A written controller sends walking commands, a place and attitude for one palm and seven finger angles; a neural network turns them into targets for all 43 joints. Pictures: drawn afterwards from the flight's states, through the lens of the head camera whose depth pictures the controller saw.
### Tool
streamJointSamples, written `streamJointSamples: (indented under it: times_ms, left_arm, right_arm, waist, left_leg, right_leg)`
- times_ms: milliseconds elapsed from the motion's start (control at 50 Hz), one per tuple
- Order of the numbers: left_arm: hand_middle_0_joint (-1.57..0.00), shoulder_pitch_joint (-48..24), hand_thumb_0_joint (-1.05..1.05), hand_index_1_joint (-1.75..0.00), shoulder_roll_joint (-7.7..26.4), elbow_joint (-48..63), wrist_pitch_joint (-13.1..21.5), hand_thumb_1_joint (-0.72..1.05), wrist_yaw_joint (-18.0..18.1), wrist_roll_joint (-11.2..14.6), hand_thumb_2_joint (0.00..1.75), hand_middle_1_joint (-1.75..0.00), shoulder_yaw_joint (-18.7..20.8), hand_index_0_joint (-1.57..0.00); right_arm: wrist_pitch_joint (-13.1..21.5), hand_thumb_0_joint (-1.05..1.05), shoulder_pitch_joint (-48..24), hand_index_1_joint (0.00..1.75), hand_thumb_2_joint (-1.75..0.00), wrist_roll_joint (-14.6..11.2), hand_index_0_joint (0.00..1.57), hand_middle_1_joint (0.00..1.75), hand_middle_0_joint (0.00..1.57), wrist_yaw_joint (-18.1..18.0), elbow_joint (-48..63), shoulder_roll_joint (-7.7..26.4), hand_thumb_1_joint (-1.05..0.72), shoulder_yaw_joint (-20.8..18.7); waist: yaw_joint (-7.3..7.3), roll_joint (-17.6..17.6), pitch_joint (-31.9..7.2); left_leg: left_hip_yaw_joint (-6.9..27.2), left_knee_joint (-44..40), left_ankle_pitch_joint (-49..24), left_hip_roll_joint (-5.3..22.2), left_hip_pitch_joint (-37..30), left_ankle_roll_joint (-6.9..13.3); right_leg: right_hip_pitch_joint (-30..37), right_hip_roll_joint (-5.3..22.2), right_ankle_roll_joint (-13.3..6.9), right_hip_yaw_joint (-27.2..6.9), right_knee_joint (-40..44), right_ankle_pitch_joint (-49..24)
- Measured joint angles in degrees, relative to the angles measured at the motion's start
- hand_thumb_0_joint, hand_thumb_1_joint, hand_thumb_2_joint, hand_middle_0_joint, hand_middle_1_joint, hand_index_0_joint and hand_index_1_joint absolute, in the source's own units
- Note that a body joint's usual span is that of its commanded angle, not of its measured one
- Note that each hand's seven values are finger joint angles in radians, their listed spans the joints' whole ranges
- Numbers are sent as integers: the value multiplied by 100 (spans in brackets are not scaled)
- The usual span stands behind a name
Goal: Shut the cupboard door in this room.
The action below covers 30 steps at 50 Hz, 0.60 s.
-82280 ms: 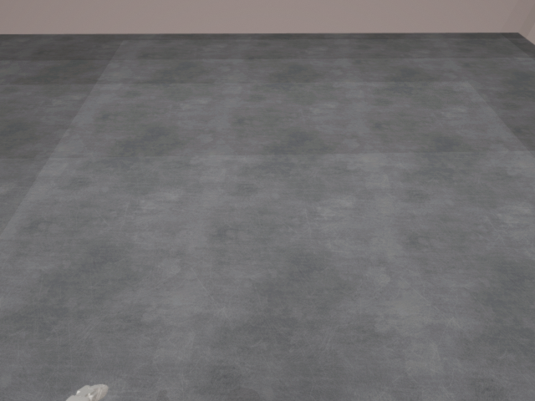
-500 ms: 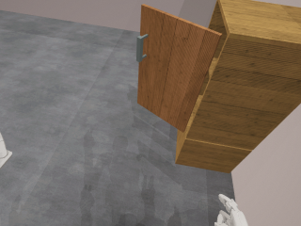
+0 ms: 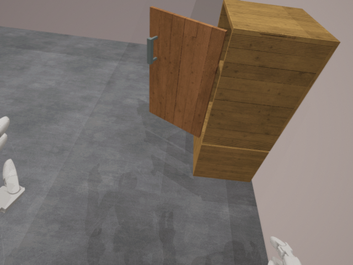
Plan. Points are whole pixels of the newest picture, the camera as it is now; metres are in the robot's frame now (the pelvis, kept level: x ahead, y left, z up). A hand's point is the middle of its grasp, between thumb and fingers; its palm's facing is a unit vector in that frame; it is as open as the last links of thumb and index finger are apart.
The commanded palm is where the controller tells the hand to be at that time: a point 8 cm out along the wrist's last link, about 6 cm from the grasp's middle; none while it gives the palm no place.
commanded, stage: stop stepping back and stand still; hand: left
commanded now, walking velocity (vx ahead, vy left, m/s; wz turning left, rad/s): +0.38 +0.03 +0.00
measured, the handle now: (152, 49) +1.02 +0.12 +0.02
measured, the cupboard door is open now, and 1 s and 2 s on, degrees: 61 61 61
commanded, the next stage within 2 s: let the arm hang, fingers relaxed in 1.10 s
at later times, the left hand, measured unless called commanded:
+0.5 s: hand out of the picture +0.13 +0.27 +0.17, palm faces +0.37 -0.79 -0.49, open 7.4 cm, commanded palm +0.08 +0.31 +0.17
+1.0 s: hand (12, 197) +0.19 +0.26 +0.16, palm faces +0.38 -0.80 -0.47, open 7.4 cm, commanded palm +0.13 +0.30 +0.17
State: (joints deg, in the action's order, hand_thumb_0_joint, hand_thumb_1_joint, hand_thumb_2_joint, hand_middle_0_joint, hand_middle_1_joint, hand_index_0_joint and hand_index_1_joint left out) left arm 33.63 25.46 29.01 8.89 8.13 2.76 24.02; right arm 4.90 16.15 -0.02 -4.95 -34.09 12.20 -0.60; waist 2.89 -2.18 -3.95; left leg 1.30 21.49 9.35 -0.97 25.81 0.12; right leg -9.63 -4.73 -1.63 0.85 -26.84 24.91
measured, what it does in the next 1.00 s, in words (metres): steps on the spot: right foot, then left foot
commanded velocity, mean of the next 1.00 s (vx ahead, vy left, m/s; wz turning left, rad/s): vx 0.11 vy -0.02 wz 0.00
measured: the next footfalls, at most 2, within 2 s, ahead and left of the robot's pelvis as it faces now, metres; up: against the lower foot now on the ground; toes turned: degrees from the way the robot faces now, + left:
right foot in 0.02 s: -0.02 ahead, -0.10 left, +0.01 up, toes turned -5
left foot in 0.24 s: +0.04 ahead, +0.13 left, +0.00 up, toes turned +1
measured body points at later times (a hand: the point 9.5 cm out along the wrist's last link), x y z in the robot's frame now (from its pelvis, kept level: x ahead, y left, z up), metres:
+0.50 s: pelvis -0.07 +0.02 +0.00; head -0.10 +0.04 +0.45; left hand +0.11 +0.31 +0.20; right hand +0.03 -0.20 -0.10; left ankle -0.05 +0.14 -0.74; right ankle -0.06 -0.08 -0.72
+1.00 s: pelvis -0.03 +0.01 +0.00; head -0.03 +0.02 +0.45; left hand +0.16 +0.31 +0.18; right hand +0.13 -0.22 -0.08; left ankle +0.00 +0.13 -0.74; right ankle -0.07 -0.08 -0.74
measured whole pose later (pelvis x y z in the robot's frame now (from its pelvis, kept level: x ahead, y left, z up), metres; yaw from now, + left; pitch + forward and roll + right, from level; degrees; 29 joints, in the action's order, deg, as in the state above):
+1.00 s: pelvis -0.03 +0.01 +0.00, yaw -4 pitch +1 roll -1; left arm 31.6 23.7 26.5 11.1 9.9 2.1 24.1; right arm 5.1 11.0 -0.7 -3.5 -34.1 10.3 1.1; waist 0.8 0.2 -1.2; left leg -4.0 30.3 13.7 3.2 17.6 -0.4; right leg -11.2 -1.1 -1.6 4.2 -27.6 17.5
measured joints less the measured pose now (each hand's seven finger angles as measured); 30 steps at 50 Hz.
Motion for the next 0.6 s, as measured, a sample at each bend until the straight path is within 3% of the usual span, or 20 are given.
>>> streamJointSamples:
  times_ms: [40, 80, 120, 180, 220, 260, 320, 360, 420, 500, 540, 560, 600]
  left_arm:
    - [-21, 109, 2, -30, -11, 342, 14, 89, 3, 9, 90, -30, -11, -21]
    - [-22, 203, 2, -30, -23, 516, 44, 88, 18, 9, 90, -30, -95, -22]
    - [-22, 157, 2, -31, -73, 440, 96, 88, 79, -49, 90, -30, -168, -22]
    - [-22, -365, 1, -31, -215, -35, 131, 88, 197, -146, 90, -30, -193, -22]
    - [-22, -835, 1, -31, -325, -350, 100, 88, 283, -177, 90, -30, -206, -22]
    - [-21, -1152, 1, -31, -363, -547, 69, 88, 348, -164, 90, -30, -120, -21]
    - [-21, -895, 1, -30, -288, -627, 25, 89, 289, -141, 90, -30, 32, -21]
    - [-21, -537, 2, -30, -186, -445, 22, 89, 190, -164, 90, -30, 19, -21]
    - [-21, -41, 2, -30, -93, -111, 122, 89, 108, -201, 90, -30, -42, -21]
    - [-22, 191, 2, -30, 25, -39, 181, 88, 130, -226, 90, -30, 9, -22]
    - [-22, 82, 1, -31, 107, -140, 165, 88, 185, -231, 90, -30, 111, -22]
    - [-22, -48, 1, -31, 55, -236, 164, 88, 203, -222, 90, -30, 118, -22]
    - [-22, -340, 1, -31, -131, -440, 136, 88, 231, -195, 90, -30, 15, -22]
  right_arm:
    - [53, 2, -55, 30, -90, 60, 20, 29, 20, 69, -3, -27, -90, 32]
    - [-19, 2, -68, 30, -90, 82, 20, 29, 20, 108, -173, -54, -90, 36]
    - [-118, 2, 46, 30, -90, 73, 20, 30, 21, 92, -346, -96, -90, 69]
    - [-139, 2, 189, 30, -90, 74, 20, 30, 21, 26, -494, -111, -90, 139]
    - [-58, 2, 216, 30, -90, 64, 20, 30, 21, -23, -471, -48, -90, 162]
    - [26, 2, 51, 30, -90, 35, 20, 30, 21, -48, -442, -70, -90, 158]
    - [99, 2, -100, 30, -90, 52, 20, 30, 21, 36, -379, -287, -90, 223]
    - [136, 2, -21, 30, -90, 54, 20, 30, 21, 118, -335, -413, -90, 265]
    - [117, 2, 158, 30, -90, 67, 20, 30, 21, 186, -325, -474, -90, 316]
    - [17, 2, 334, 30, -90, 82, 20, 30, 21, 142, -336, -406, -90, 309]
    - [-22, 2, 344, 30, -90, 83, 20, 30, 21, 125, -316, -341, -90, 279]
    - [-45, 2, 273, 30, -90, 82, 20, 30, 21, 123, -348, -260, -90, 244]
    - [-80, 2, 123, 30, -90, 50, 20, 30, 21, 136, -509, -91, -90, 134]
  waist:
    - [-60, -8, 61]
    - [-199, 23, 39]
    - [-375, -28, -173]
    - [-512, -50, -417]
    - [-441, 47, -422]
    - [-268, 17, -211]
    - [-25, -48, 5]
    - [67, -32, 34]
    - [54, 75, 32]
    - [-62, 243, 0]
    - [-116, 198, -25]
    - [-173, 265, 22]
    - [-243, 418, 129]
  left_leg:
    - [-123, 441, 397, 20, 329, -111]
    - [-53, 1724, 739, 1, 584, -185]
    - [-98, 2772, 902, 31, 581, -168]
    - [-270, 2567, 1178, 260, -52, -36]
    - [-300, 1743, 1459, 373, -672, 80]
    - [-307, 1467, 1069, 257, -751, 166]
    - [-459, 1329, 736, 182, -865, 177]
    - [-467, 1040, 575, 231, -994, 178]
    - [-441, 704, 404, 389, -1125, 124]
    - [-414, 712, 459, 526, -1093, 30]
    - [-444, 1078, 663, 459, -858, -4]
    - [-424, 1369, 856, 474, -715, 1]
    - [-274, 2088, 1281, 435, -455, -19]
  right_leg:
    - [4, 34, -172, 72, 268, -436]
    - [-149, 57, -254, 99, 4, -800]
    - [-264, 162, -246, 82, -177, -693]
    - [-449, 391, -148, 257, -388, -462]
    - [-637, 456, -90, 365, -684, -332]
    - [-972, 518, -35, 238, -1362, -4]
    - [-1527, 422, 52, 44, -2663, -3]
    - [-1705, 389, 93, 139, -2912, -241]
    - [-1548, 386, 110, 400, -2303, -389]
    - [-774, 361, 96, 685, -900, -363]
    - [-393, 400, -41, 534, -234, -438]
    - [-447, 381, -103, 518, -215, -889]
    - [-508, 341, -139, 549, -461, -930]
